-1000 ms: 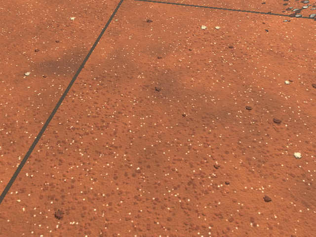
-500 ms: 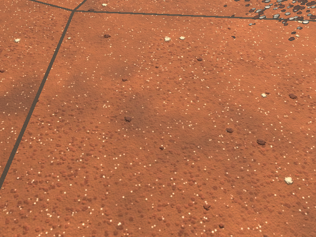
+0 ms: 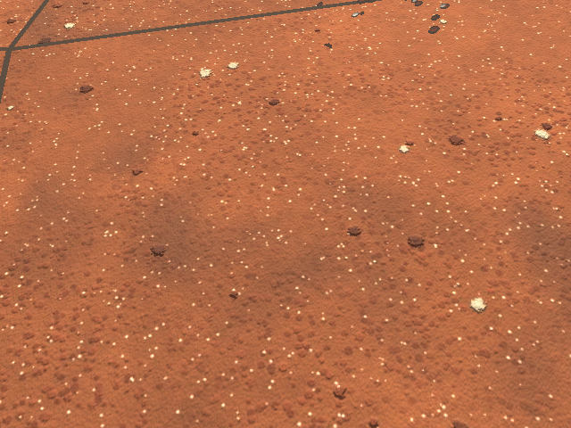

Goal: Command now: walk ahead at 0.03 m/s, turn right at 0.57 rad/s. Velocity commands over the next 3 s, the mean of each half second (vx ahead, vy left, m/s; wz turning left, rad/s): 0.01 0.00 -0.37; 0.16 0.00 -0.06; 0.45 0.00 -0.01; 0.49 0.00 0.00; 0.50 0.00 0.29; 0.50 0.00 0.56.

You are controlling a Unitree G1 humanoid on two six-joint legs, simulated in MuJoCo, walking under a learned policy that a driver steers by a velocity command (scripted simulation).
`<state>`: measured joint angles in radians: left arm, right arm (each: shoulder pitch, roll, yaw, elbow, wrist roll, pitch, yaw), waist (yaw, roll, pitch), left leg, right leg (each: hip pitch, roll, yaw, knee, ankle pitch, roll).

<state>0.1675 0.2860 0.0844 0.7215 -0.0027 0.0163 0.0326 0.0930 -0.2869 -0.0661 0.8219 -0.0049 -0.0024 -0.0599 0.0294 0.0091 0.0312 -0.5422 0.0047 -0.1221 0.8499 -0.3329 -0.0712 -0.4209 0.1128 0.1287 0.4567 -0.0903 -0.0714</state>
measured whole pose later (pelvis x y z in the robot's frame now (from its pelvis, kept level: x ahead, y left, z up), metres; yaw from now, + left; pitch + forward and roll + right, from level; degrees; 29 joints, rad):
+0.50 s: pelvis +0.02 +0.03 +0.00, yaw -11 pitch +1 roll -1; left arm 0.18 0.27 0.06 0.71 -0.01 0.04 0.02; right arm 0.20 -0.24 -0.04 0.79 0.01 0.00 -0.02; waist -0.03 -0.01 0.03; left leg -0.26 0.03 -0.01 0.50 -0.26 0.00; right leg -0.25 0.00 0.05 0.54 -0.27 0.06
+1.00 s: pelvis +0.08 +0.05 -0.01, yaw -12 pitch +1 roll -1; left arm 0.33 0.29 0.06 0.80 -0.02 -0.02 0.01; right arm 0.25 -0.30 -0.06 0.84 0.01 -0.10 0.03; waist 0.01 -0.04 0.00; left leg -0.30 0.00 0.05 0.59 -0.31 0.05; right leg -0.24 0.00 0.08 0.76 -0.47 -0.02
